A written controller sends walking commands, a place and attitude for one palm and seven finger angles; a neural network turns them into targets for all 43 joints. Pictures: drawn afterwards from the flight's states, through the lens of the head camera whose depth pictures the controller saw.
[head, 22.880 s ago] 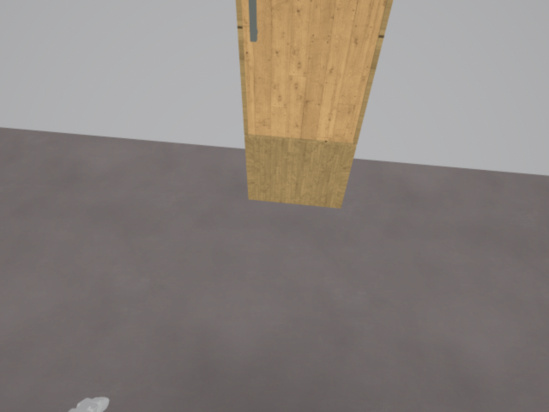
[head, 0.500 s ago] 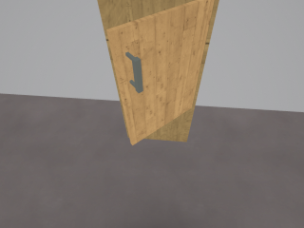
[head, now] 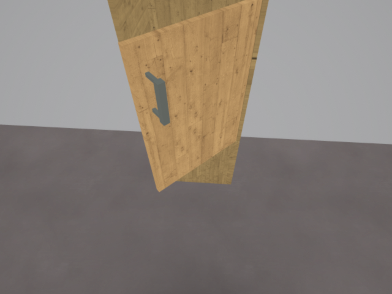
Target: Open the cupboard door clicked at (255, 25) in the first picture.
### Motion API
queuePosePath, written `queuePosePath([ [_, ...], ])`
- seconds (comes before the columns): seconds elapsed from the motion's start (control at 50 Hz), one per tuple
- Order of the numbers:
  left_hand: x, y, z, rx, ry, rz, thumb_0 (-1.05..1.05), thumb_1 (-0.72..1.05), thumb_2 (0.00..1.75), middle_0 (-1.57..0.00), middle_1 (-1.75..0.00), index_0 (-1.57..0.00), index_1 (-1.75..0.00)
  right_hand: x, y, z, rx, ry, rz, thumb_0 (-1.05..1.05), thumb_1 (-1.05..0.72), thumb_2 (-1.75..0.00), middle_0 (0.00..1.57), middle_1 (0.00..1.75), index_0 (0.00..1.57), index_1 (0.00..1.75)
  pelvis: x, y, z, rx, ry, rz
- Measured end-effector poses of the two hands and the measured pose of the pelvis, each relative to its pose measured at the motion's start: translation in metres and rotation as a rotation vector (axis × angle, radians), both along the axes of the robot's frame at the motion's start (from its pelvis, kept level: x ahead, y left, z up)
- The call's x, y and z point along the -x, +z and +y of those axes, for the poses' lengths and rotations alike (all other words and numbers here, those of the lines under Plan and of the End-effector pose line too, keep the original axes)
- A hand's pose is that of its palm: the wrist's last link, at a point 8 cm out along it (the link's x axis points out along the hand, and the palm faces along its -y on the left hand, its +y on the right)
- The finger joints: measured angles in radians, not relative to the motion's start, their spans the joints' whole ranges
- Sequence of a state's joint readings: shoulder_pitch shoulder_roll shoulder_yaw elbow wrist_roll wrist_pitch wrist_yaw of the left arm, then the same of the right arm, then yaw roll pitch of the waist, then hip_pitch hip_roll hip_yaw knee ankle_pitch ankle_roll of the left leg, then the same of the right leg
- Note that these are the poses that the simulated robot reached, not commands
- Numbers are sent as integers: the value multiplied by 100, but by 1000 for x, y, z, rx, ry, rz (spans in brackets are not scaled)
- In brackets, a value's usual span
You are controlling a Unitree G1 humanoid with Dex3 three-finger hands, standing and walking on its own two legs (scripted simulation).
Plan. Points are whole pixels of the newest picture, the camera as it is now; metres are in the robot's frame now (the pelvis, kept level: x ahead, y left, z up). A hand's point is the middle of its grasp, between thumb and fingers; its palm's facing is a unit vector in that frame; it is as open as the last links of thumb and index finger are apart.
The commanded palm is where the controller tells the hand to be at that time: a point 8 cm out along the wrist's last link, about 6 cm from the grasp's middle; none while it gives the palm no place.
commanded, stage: look to check the result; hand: left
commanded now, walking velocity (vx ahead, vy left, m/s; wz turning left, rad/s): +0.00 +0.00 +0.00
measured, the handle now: (157, 99) +0.53 +0.12 +0.10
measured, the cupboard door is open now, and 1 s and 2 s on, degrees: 43 43 43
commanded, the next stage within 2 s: walk to a spot facing it in 0.44 s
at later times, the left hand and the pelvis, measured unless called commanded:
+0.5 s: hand out of the picture +0.04 +0.20 -0.17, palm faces +0.00 -0.96 -0.27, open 7.4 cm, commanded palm none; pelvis +0.01 +0.00 +0.00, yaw +0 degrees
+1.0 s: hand out of the picture +0.07 +0.19 -0.17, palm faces -0.14 -0.95 -0.27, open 7.4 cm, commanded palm none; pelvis -0.01 -0.01 -0.01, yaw -11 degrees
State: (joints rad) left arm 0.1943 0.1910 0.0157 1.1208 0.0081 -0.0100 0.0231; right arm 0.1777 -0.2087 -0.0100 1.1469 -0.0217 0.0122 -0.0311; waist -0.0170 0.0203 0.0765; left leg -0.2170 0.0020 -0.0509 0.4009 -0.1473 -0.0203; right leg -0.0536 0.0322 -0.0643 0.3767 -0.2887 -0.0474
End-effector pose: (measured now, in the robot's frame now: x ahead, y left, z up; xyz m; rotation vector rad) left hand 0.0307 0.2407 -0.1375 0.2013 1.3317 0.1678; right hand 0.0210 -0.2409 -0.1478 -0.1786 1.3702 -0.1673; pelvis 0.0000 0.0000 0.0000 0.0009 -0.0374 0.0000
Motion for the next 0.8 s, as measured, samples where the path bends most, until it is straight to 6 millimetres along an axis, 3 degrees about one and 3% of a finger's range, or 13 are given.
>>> queuePosePath([
  [0.24, 9, 3, 8, -29, 15, 49, 0, 91, 90, -21, -30, -20, -30, -17, 1, -9, 14, 12, -7, 1, -91, -90, 20, 30, 20, 30, -8, 1, -3, -2, -4, 3],
  [0.54, -10, 4, 9, -27, -1, 10, 0, 91, 90, -21, -30, -20, -30, -38, 6, -12, 26, 21, -53, 1, -91, -90, 20, 30, 20, 30, -13, 2, -2, -5, -9, 3],
  [0.68, -17, 3, 9, -26, -13, 6, 0, 91, 90, -21, -30, -20, -30, -37, 6, -11, 33, -3, -61, 1, -91, -90, 20, 30, 20, 30, -14, 1, 0, -2, -36, 7],
  [0.8, -19, -5, 7, -7, -47, 41, 0, 91, 90, -20, -30, -20, -30, -19, 1, -5, 34, -81, -62, 1, -91, -90, 20, 30, 20, 30, -11, -5, 3, 2, -96, 11],
])
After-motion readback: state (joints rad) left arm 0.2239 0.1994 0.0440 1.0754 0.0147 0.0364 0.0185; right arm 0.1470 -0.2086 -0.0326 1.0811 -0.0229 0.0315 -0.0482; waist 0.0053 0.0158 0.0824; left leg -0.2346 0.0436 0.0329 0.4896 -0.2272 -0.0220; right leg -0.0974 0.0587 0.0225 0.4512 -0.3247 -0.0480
